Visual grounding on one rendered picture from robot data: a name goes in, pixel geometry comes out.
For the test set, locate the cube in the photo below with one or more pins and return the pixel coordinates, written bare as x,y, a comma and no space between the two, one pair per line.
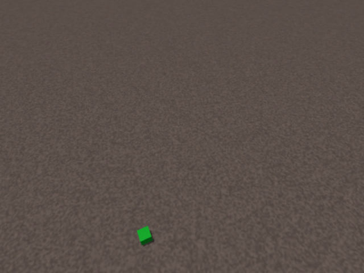
144,235

